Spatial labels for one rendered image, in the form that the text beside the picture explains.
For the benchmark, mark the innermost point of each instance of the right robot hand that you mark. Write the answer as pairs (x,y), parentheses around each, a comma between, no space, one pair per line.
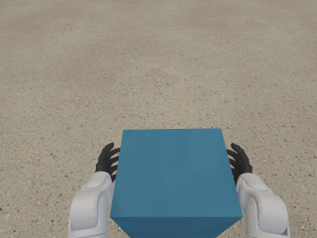
(241,164)

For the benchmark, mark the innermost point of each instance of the carton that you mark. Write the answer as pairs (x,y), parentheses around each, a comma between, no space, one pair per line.
(174,183)

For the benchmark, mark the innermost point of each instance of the left robot hand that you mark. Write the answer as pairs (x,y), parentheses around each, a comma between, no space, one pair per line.
(105,162)

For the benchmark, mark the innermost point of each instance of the robot right forearm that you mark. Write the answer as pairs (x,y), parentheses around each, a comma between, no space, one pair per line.
(266,214)

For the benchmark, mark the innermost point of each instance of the robot left forearm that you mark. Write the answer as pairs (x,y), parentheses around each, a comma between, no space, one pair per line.
(88,212)

